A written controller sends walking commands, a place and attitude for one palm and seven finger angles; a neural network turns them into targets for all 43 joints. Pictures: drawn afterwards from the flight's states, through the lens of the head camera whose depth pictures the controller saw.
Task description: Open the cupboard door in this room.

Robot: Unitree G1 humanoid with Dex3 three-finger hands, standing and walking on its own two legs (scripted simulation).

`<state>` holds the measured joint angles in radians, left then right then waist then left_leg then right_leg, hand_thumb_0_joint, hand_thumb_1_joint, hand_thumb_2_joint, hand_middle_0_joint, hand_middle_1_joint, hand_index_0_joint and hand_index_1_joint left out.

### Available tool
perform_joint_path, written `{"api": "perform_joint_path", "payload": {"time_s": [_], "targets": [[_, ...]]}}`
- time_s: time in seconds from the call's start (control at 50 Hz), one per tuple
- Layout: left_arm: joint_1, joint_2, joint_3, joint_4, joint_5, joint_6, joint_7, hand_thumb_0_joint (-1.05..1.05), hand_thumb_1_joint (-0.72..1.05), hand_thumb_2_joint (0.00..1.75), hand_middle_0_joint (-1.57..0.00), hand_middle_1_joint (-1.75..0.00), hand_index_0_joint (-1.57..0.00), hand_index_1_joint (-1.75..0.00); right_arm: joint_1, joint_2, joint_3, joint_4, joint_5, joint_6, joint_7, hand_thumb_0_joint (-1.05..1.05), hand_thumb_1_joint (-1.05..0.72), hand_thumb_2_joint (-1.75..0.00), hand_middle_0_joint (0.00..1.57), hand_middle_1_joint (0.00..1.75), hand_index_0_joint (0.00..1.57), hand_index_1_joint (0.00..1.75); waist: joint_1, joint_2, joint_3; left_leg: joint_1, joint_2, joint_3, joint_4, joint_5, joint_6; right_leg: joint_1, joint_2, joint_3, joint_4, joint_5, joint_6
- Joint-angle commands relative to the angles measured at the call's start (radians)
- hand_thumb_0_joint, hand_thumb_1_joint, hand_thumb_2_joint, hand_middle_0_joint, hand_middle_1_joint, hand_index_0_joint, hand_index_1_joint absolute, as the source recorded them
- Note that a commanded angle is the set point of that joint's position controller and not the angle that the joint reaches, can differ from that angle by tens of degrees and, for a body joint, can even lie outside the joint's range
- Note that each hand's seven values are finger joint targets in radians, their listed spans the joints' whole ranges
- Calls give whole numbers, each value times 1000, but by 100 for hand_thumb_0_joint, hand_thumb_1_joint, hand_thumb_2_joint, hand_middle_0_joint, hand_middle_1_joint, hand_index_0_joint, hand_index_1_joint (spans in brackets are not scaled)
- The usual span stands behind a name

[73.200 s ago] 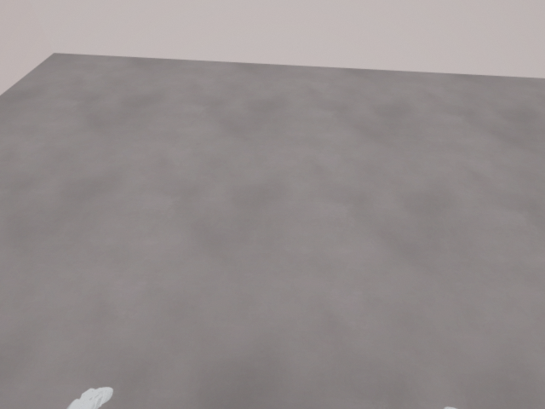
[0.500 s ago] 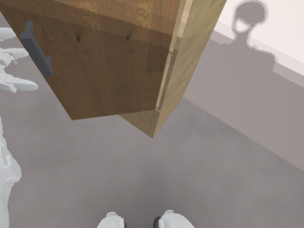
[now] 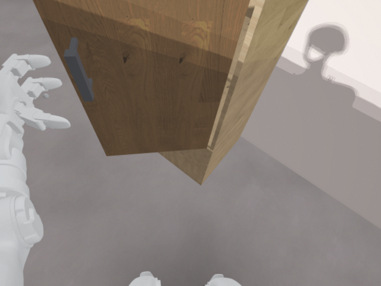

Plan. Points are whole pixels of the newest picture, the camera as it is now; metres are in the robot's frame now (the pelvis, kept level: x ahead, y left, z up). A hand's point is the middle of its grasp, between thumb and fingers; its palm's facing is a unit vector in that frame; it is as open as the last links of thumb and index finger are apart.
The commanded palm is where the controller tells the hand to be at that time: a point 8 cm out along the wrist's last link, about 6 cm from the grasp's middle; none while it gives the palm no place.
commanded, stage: move the hooked fingers beside the handle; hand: left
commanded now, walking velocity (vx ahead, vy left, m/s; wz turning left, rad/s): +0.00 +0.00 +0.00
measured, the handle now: (81, 71) +0.53 +0.22 +0.10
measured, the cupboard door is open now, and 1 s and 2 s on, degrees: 46 46 46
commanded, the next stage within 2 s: slide the fingers in behind the handle in 0.64 s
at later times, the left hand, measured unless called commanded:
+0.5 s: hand (51, 85) +0.48 +0.27 +0.11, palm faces +0.08 -1.00 +0.00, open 14.0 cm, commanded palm +0.45 +0.32 +0.10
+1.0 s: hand (55, 94) +0.47 +0.26 +0.11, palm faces +0.06 -1.00 +0.03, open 14.0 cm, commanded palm +0.44 +0.30 +0.10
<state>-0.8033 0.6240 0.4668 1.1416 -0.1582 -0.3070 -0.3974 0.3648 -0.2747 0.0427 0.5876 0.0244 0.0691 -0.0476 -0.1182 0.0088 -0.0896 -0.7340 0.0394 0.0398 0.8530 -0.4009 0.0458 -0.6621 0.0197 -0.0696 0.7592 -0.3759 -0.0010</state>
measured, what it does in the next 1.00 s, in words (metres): stands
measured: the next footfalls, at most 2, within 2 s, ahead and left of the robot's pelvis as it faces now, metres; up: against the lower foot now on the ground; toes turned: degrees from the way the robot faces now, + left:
none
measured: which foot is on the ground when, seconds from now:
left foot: down 0.00-1.00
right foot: down 0.00-1.00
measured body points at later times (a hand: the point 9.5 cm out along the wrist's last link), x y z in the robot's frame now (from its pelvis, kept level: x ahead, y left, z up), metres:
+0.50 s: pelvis -0.01 +0.00 +0.00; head +0.10 +0.02 +0.43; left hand +0.47 +0.32 +0.11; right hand -0.03 -0.27 -0.10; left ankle +0.00 +0.08 -0.70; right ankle -0.01 -0.13 -0.70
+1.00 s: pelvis +0.00 +0.00 +0.00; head +0.09 +0.02 +0.44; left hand +0.46 +0.31 +0.11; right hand +0.04 -0.27 -0.11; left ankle +0.00 +0.08 -0.70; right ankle -0.01 -0.13 -0.70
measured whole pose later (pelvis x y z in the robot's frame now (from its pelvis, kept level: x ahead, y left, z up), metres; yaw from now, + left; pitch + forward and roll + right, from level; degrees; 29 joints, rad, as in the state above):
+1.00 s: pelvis +0.00 +0.00 +0.00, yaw +0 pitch +16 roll -3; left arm -0.83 0.60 0.43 1.14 -0.17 -0.29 -0.38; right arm 0.37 -0.28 0.04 0.60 0.02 0.06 -0.05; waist -0.12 0.01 -0.10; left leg -0.75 0.04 0.03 0.86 -0.40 0.04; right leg -0.67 0.02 -0.08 0.77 -0.38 0.00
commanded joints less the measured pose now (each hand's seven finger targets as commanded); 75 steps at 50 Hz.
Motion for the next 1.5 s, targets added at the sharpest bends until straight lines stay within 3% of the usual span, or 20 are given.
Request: {"api": "perform_joint_path", "payload": {"time_s": [0.0,0.08,0.14,0.18,0.24,0.3,0.44,0.54,0.66,0.7,0.78,0.82,0.96,1.04,1.12,1.18,1.24,1.34,1.38,1.48], "targets": [[-519,285,19,-216,-22,-83,13,0,-50,30,-30,-120,-30,-120,151,-195,-70,-27,-4,-23,-23,0,-90,-90,20,30,20,30,-38,153,-386,401,-1,-101,-78,390,-20,16,36,27,-56,272,-16],[-530,287,4,-183,5,-71,29,0,-50,30,-30,-120,-30,-120,157,-195,-66,-19,-8,-30,-27,0,-90,-90,20,30,20,30,-37,191,-378,399,-3,-113,-78,380,-24,-16,32,22,-50,238,-21],[-490,321,25,-150,11,-62,34,0,-50,30,-30,-120,-30,-120,161,-200,-63,-26,-7,-30,-25,0,-90,-90,20,30,20,30,-23,161,-387,370,-2,-110,-79,364,-25,5,33,23,-50,237,-19],[-513,332,29,-108,7,-55,34,0,-50,30,-30,-120,-30,-120,172,-205,-59,-22,-8,-30,-28,0,-90,-90,20,30,20,30,-38,100,-355,319,-4,-109,-81,324,-16,18,33,23,-53,228,-18],[-532,360,37,-105,19,-56,35,0,-50,30,-30,-120,-30,-120,176,-209,-60,-27,-7,-31,-29,0,-90,-90,20,30,20,30,-38,134,-361,304,-5,-103,-81,297,-16,10,32,30,-53,210,-15],[-553,419,74,-146,27,-77,37,0,-50,30,-30,-120,-30,-120,194,-212,-62,-27,-11,-29,-30,0,-90,-90,20,30,20,30,-32,155,-433,330,-3,-102,-68,343,-16,29,34,35,-43,242,-14],[-453,376,66,-169,6,-76,3,0,-50,30,-30,-120,-30,-120,204,-206,-70,-31,-11,-16,-21,0,-90,-90,20,30,20,30,-9,203,-460,382,3,-93,-67,423,-23,35,43,25,-42,286,-19],[-407,345,53,-136,-10,-35,-9,0,-50,30,-30,-120,-30,-120,207,-205,-72,-41,-5,-7,-22,0,-90,-90,20,30,20,30,-17,115,-374,301,-3,-78,-79,376,-8,57,44,26,-58,295,-12],[-423,404,112,-230,-8,-88,16,0,-50,30,-30,-120,-30,-120,199,-200,-77,-43,-9,-10,-18,0,-90,-90,20,30,20,30,-7,144,-430,343,-3,-75,-64,431,-11,83,47,36,-45,340,-13],[-413,392,109,-226,-13,-96,11,0,-50,30,-30,-120,-30,-120,192,-198,-77,-43,-7,-10,-17,0,-90,-90,20,30,20,30,-2,166,-436,362,-4,-76,-61,450,-14,82,48,36,-42,350,-16],[-434,271,6,-236,-24,-75,-11,0,-50,30,-30,-120,-30,-120,173,-189,-73,-39,-3,-13,-18,0,-90,-90,20,30,20,30,-25,206,-394,397,-2,-81,-64,451,-16,28,45,27,-52,324,-19],[-424,242,-14,-205,-28,-52,-11,0,-50,30,-30,-120,-30,-120,172,-191,-76,-30,-3,-14,-19,0,-90,-90,20,30,20,30,-30,179,-379,406,1,-91,-68,442,-19,9,44,22,-59,310,-16],[-467,245,2,-216,-27,-46,40,0,-50,30,-30,-120,-30,-120,159,-191,-73,-32,-6,-26,-18,0,-90,-90,20,30,20,30,-26,104,-370,361,-3,-98,-74,395,-16,31,37,21,-52,292,-14],[-465,220,-10,-265,-7,-77,76,0,-50,30,-30,-120,-30,-120,151,-180,-72,-37,-9,-31,-8,0,-90,-90,20,30,20,30,-10,177,-425,413,-2,-100,-63,462,-28,27,36,22,-35,313,-19],[-456,183,-22,-258,-6,-79,100,0,-50,30,-30,-120,-30,-120,149,-178,-75,-32,-10,-32,1,0,-90,-90,20,30,20,30,-13,157,-424,414,0,-102,-64,453,-28,29,39,19,-36,306,-18],[-460,215,4,-231,-7,-65,110,0,-50,30,-30,-120,-30,-120,155,-184,-73,-34,-9,-30,-3,0,-90,-90,20,30,20,30,-12,96,-402,356,-6,-96,-74,403,-18,73,37,23,-41,308,-17],[-461,201,-5,-270,2,-70,121,0,-50,30,-30,-120,-30,-120,150,-176,-74,-37,-9,-33,0,0,-90,-90,20,30,20,30,-5,133,-432,374,-7,-87,-71,422,-20,81,35,27,-40,330,-15],[-425,194,-5,-188,4,-66,128,0,-50,30,-30,-120,-30,-120,153,-177,-72,-35,-5,-33,-1,0,-90,-90,20,30,20,30,-17,47,-341,269,-14,-69,-85,315,-9,105,35,37,-57,297,-10],[-444,223,10,-211,5,-71,127,0,-50,30,-30,-120,-30,-120,157,-179,-73,-36,-6,-33,-5,0,-90,-90,20,30,20,30,-12,57,-356,261,-16,-66,-86,309,-5,133,32,44,-57,305,-12],[-491,153,-42,-269,3,-102,131,0,-50,30,-30,-120,-30,-120,161,-168,-77,-25,-10,-41,0,0,-90,-90,20,30,20,30,-24,132,-397,345,-12,-78,-77,350,-13,81,36,38,-52,299,-17]]}}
